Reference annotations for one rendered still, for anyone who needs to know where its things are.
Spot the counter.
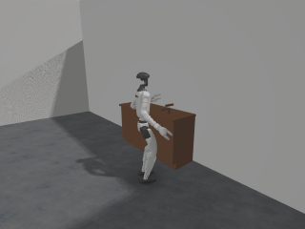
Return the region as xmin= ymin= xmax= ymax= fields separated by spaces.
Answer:
xmin=119 ymin=102 xmax=196 ymax=170

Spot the robot left upper arm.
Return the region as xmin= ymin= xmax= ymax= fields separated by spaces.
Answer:
xmin=130 ymin=92 xmax=136 ymax=110

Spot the robot left hand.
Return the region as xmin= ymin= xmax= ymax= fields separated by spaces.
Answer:
xmin=150 ymin=94 xmax=161 ymax=102

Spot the right robot thigh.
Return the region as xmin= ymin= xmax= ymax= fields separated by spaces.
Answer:
xmin=141 ymin=127 xmax=157 ymax=159

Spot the robot right forearm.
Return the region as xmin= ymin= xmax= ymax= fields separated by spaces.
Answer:
xmin=142 ymin=111 xmax=161 ymax=131

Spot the robot right upper arm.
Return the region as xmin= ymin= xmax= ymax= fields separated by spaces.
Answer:
xmin=140 ymin=92 xmax=151 ymax=117

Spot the robot right shin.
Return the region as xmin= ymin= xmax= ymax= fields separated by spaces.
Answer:
xmin=144 ymin=155 xmax=156 ymax=180

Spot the robot right hand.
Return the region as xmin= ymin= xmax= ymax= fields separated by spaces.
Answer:
xmin=158 ymin=127 xmax=173 ymax=140

